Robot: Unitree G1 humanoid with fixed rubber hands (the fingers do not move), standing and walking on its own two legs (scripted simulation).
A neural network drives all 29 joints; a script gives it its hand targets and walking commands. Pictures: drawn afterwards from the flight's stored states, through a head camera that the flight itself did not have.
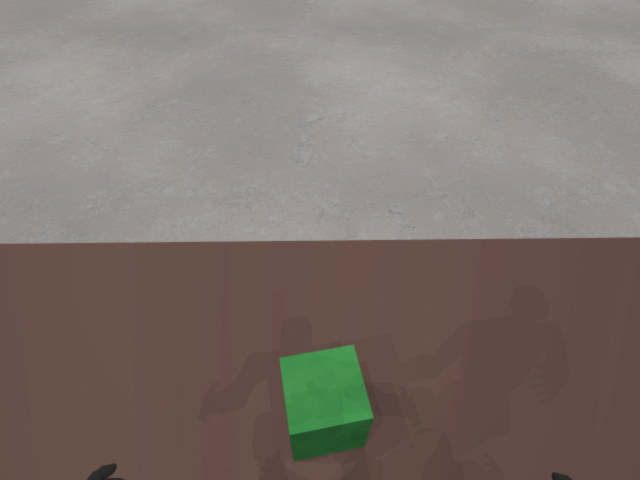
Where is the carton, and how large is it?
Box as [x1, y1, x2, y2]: [279, 345, 373, 460]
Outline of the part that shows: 353,345 279,358 289,435 294,460 364,445 373,417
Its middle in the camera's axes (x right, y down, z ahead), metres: +0.02 +0.47 +1.10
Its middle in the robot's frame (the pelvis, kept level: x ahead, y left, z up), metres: +0.45 +0.01 -0.66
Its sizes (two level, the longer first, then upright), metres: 0.210 0.200 0.250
